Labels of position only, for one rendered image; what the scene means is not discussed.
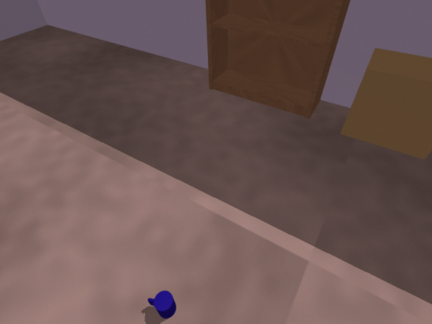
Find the bookshelf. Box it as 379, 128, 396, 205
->
206, 0, 350, 119

